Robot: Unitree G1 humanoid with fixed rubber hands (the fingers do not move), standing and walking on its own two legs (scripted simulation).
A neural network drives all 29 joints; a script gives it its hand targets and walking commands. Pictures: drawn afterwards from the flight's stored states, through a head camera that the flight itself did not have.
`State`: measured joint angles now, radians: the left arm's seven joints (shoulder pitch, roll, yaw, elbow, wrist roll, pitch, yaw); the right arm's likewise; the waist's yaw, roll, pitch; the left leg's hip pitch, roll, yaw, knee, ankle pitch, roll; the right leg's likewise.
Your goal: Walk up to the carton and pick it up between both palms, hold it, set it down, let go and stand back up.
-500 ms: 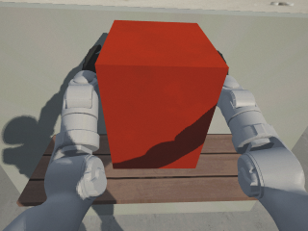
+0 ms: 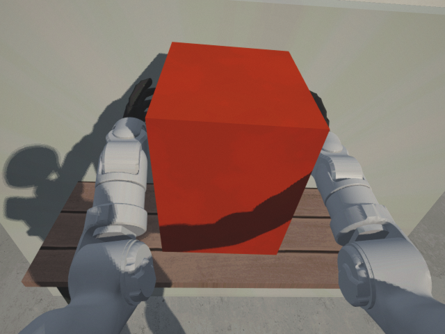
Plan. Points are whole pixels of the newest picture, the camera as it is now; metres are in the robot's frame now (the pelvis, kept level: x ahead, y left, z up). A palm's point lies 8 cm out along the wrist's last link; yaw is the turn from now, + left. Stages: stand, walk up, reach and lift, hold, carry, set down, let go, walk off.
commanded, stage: set down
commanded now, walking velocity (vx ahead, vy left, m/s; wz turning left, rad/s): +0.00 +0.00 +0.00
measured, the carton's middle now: (225, 151) +0.42 -0.01 +0.17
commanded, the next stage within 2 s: none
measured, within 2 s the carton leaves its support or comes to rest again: rests again in 1.42 s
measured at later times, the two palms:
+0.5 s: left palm (137, 138) +0.42 +0.15 +0.19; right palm (308, 150) +0.39 -0.16 +0.19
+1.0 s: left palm (140, 150) +0.42 +0.15 +0.17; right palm (305, 159) +0.39 -0.17 +0.16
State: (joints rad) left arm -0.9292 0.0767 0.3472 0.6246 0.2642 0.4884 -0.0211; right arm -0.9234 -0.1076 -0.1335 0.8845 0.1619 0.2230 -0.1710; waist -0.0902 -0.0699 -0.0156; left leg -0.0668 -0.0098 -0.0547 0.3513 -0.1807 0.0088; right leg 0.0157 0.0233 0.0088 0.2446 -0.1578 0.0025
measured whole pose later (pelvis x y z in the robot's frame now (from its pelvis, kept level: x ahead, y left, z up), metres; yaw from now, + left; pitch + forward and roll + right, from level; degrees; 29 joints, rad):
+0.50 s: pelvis +0.00 +0.01 +0.00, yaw +0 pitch -5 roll -1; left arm -0.87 0.06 0.34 0.64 0.27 0.43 -0.03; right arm -0.84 -0.07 -0.18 0.85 0.09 0.19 -0.16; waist -0.07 -0.07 0.00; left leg -0.07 -0.01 -0.04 0.35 -0.19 0.02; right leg 0.00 0.01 0.01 0.25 -0.16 0.01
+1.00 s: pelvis +0.01 +0.00 +0.00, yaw -1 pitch -4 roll -1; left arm -0.83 0.06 0.34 0.70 0.24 0.33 -0.02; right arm -0.79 -0.04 -0.22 0.83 0.02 0.15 -0.16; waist -0.06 -0.06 0.00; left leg -0.09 -0.01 -0.03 0.35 -0.19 0.01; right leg -0.02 0.02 0.01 0.25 -0.17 0.00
